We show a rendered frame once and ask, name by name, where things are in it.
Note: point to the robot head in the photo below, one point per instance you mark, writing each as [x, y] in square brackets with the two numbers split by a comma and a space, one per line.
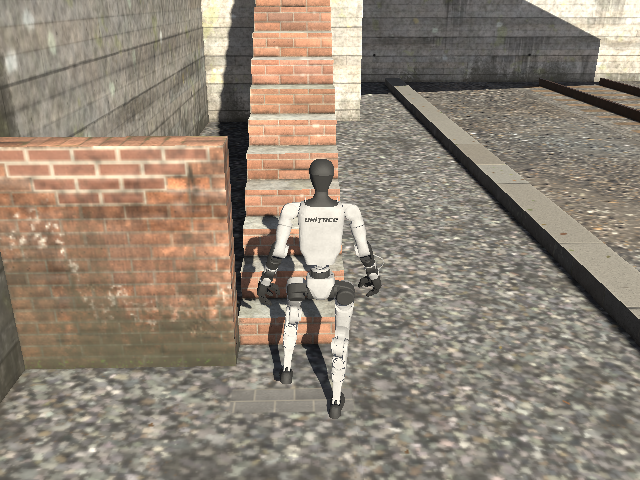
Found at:
[321, 174]

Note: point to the robot left thigh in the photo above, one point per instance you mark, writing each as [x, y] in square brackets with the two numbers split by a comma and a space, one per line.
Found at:
[296, 290]

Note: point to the robot left forearm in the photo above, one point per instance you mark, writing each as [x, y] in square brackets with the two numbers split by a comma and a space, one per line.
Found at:
[270, 268]

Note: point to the robot left hand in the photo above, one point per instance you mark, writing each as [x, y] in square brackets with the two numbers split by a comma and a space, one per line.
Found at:
[262, 290]

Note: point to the left robot upper arm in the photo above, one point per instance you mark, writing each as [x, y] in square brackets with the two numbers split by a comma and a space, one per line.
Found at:
[288, 212]

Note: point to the robot right forearm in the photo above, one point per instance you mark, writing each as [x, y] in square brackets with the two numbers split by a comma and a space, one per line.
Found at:
[370, 264]

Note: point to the robot right hand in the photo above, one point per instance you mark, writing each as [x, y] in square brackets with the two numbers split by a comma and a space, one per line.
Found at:
[366, 281]

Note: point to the right robot upper arm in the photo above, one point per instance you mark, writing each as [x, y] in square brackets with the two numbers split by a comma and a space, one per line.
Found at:
[352, 212]

